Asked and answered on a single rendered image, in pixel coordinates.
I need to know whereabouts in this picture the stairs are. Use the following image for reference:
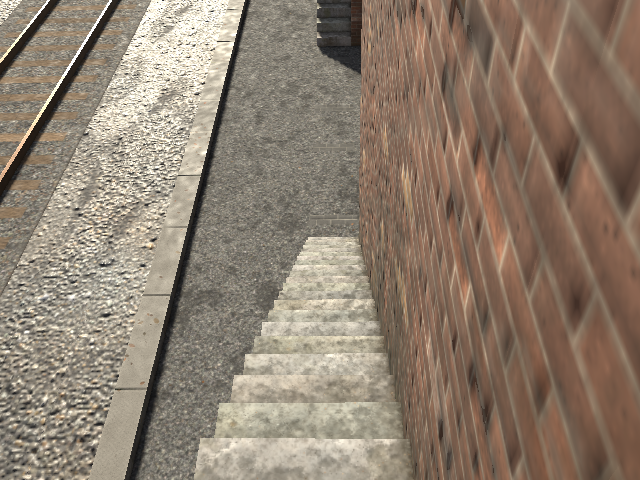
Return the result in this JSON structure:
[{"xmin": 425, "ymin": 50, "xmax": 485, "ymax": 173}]
[
  {"xmin": 317, "ymin": 0, "xmax": 351, "ymax": 47},
  {"xmin": 194, "ymin": 237, "xmax": 414, "ymax": 480}
]

